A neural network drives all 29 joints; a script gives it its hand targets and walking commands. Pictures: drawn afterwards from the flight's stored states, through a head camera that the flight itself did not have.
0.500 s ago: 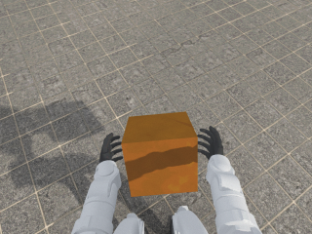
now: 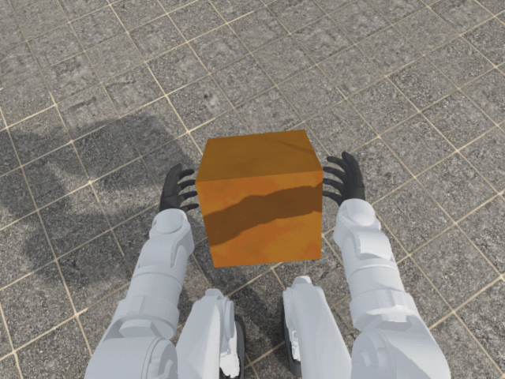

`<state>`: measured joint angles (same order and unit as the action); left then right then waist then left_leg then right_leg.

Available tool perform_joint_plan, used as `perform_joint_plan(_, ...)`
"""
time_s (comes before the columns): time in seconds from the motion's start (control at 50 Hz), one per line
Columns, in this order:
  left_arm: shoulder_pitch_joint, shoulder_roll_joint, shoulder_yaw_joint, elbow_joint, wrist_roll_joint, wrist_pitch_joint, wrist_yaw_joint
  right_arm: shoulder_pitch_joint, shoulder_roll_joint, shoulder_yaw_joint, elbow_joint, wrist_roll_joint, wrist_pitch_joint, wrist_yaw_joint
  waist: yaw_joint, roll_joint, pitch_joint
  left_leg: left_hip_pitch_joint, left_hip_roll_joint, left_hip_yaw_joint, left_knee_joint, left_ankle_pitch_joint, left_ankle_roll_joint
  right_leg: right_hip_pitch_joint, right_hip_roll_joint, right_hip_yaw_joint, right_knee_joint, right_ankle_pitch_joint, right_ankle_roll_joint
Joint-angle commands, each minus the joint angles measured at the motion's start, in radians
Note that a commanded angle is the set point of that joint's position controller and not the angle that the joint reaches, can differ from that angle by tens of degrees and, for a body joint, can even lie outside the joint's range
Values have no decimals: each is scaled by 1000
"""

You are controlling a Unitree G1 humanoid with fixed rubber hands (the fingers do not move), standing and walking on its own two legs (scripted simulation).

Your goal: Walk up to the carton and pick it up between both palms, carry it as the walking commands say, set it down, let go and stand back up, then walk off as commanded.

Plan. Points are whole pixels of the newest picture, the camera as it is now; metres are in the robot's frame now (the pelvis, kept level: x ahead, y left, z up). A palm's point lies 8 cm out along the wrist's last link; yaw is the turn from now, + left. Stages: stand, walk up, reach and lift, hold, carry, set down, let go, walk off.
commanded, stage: set down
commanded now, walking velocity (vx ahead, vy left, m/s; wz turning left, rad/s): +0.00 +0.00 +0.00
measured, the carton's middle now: (261, 195) +0.45 -0.04 -0.19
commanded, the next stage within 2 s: none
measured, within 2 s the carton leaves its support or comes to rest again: neither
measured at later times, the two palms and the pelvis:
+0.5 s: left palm (191, 206) +0.43 +0.10 -0.15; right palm (341, 200) +0.41 -0.19 -0.15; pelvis -0.01 -0.02 -0.07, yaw +0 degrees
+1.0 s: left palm (201, 214) +0.45 +0.11 -0.28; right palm (324, 210) +0.43 -0.18 -0.28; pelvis -0.05 -0.01 -0.14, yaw -1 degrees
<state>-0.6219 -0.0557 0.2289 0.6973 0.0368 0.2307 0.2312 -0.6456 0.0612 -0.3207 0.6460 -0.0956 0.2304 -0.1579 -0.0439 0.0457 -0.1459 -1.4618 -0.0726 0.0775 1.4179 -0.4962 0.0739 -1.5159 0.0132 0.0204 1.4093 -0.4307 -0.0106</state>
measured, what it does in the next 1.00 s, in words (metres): lowers itself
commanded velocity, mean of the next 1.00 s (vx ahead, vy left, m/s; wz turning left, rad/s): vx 0.00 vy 0.00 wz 0.00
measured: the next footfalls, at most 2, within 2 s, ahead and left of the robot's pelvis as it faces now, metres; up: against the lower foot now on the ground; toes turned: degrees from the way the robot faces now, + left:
none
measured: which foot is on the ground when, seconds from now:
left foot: down 0.00-1.00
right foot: down 0.00-1.00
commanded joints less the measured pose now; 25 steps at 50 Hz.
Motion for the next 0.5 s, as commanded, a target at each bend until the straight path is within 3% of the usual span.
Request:
perform_joint_plan(0.0, -894, -871, -561, -264, -112, -95, -296, -628, 882, 566, -49, 83, -29, 277, -66, -84, -1023, 380, -104, -168, -133, 255, -60, 607, 143, 27, -67, 297, 6)
perform_joint_plan(0.04, -814, -890, -540, -197, -104, -89, -294, -671, 833, 592, -95, 112, -43, 277, -30, -48, -1019, 378, -102, -168, -112, 265, -75, 588, 135, 32, -59, 289, 6)
perform_joint_plan(0.06, -866, -897, -562, -210, -113, -90, -306, -656, 884, 576, -53, 101, -36, 265, -52, -44, -1025, 327, -115, -142, -113, 222, -72, 633, 135, 26, -57, 297, 8)
perform_joint_plan(0.08, -822, -922, -535, -189, -100, -93, -298, -695, 881, 590, -65, 111, -40, 274, -25, -55, -1042, 389, -115, -154, -96, 249, -62, 543, 142, 16, -31, 265, 14)
perform_joint_plan(0.1, -872, -884, -568, -255, -99, -99, -295, -626, 892, 569, -27, 111, -33, 274, -26, 7, -1072, 379, -116, -148, -103, 286, -68, 559, 145, 29, -35, 311, 0)
perform_joint_plan(0.12, -864, -865, -533, -177, -104, -91, -304, -750, 884, 610, -104, 134, -45, 262, 4, -52, -1057, 308, -116, -149, -55, 223, -56, 583, 133, 39, -29, 251, 9)
perform_joint_plan(0.16, -957, -865, -500, -190, -95, -87, -317, -701, 914, 525, 9, 68, -18, 258, -74, -105, -935, 223, -110, -150, -53, 144, -58, 517, 139, 36, -41, 192, 14)
perform_joint_plan(0.18, -890, -832, -472, -140, -81, -92, -317, -713, 916, 561, -21, 96, -23, 252, -12, -78, -910, 171, -116, -134, -34, 143, -48, 509, 133, 50, -31, 191, 17)
perform_joint_plan(0.2, -923, -879, -473, -115, -81, -86, -321, -758, 902, 553, -45, 86, -32, 254, -19, -75, -963, 197, -129, -143, -21, 142, -49, 517, 138, 47, -26, 175, 18)
perform_joint_plan(0.22, -920, -863, -502, -136, -99, -91, -318, -761, 895, 566, -67, 117, -38, 248, -12, -27, -1018, 204, -121, -133, -10, 217, -51, 512, 130, 41, 5, 264, 18)
perform_joint_plan(0.24, -984, -855, -528, -241, -115, -106, -314, -696, 887, 572, -20, 113, -30, 252, -23, -16, -1089, 221, -127, -123, 13, 273, -66, 552, 139, 52, 13, 321, 10)
perform_joint_plan(0.26, -976, -840, -493, -166, -106, -100, -323, -766, 894, 575, -44, 112, -28, 245, -13, -68, -1048, 161, -124, -127, 22, 202, -59, 548, 134, 48, 10, 270, 20)
perform_joint_plan(0.28, -959, -814, -477, -178, -113, -107, -318, -853, 872, 618, -96, 151, -39, 234, 26, -53, -1042, 88, -125, -109, 45, 187, -57, 574, 137, 67, 35, 267, 19)
perform_joint_plan(0.3, -958, -833, -491, -206, -94, -113, -315, -706, 932, 551, 8, 109, -34, 235, -14, -26, -1010, 160, -127, -126, 29, 249, -51, 532, 143, 59, 43, 334, 16)
perform_joint_plan(0.32, -990, -849, -493, -201, -121, -109, -319, -779, 893, 590, -83, 134, -41, 231, 2, -43, -1108, 138, -132, -104, 59, 233, -60, 600, 145, 61, 45, 318, 17)
perform_joint_plan(0.34, -1000, -797, -509, -238, -115, -114, -302, -806, 893, 618, -105, 176, -47, 234, 43, -10, -1171, 171, -126, -96, 73, 271, -58, 560, 152, 53, 76, 357, 17)
perform_joint_plan(0.36, -1015, -754, -488, -239, -124, -116, -294, -885, 848, 648, -170, 183, -53, 220, 71, -49, -1201, 173, -130, -90, 82, 230, -51, 601, 150, 73, 68, 300, 16)
perform_joint_plan(0.38, -1013, -763, -494, -227, -132, -113, -303, -834, 898, 655, -123, 184, -43, 217, 38, -91, -1155, 133, -122, -102, 89, 233, -40, 627, 138, 67, 84, 333, 24)
perform_joint_plan(0.4, -979, -762, -462, -156, -118, -107, -300, -870, 862, 615, -78, 166, -46, 208, 37, -53, -1079, 98, -117, -112, 76, 181, -52, 564, 138, 62, 82, 264, 17)
perform_joint_plan(0.42, -976, -819, -472, -149, -132, -100, -305, -886, 816, 627, -131, 163, -49, 207, 13, -76, -1157, 85, -129, -100, 98, 180, -61, 607, 138, 48, 95, 271, 20)
perform_joint_plan(0.44, -932, -855, -498, -153, -130, -107, -311, -821, 850, 625, -110, 160, -57, 201, 4, -59, -1170, 95, -127, -96, 111, 268, -64, 616, 140, 49, 102, 381, 14)
perform_joint_plan(0.46, -977, -792, -448, -134, -107, -101, -312, -824, 827, 592, -59, 153, -42, 197, 21, -35, -1060, 9, -121, -97, 117, 181, -61, 589, 144, 84, 96, 297, 8)
perform_joint_plan(0.48, -1040, -796, -450, -140, -119, -105, -314, -863, 847, 584, -54, 135, -47, 197, -5, -72, -1052, 22, -124, -114, 131, 143, -53, 519, 135, 70, 104, 241, 14)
